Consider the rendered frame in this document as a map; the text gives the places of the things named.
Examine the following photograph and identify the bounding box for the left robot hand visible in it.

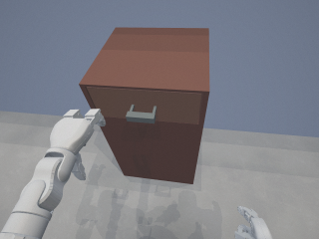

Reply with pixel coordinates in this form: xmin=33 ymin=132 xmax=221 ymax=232
xmin=50 ymin=109 xmax=106 ymax=180

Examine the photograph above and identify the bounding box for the drawer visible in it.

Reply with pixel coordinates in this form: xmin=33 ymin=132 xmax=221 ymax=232
xmin=86 ymin=87 xmax=201 ymax=123

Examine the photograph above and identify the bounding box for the handle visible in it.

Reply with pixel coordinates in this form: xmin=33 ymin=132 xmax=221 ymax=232
xmin=126 ymin=105 xmax=157 ymax=123

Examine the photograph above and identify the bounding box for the right robot hand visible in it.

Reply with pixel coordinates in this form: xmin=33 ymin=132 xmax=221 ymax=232
xmin=234 ymin=206 xmax=273 ymax=239

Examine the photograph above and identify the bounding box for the cabinet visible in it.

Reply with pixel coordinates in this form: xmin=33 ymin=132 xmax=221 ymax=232
xmin=79 ymin=27 xmax=210 ymax=184

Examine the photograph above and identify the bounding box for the robot left forearm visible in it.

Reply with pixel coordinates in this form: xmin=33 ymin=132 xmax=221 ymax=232
xmin=0 ymin=147 xmax=77 ymax=239

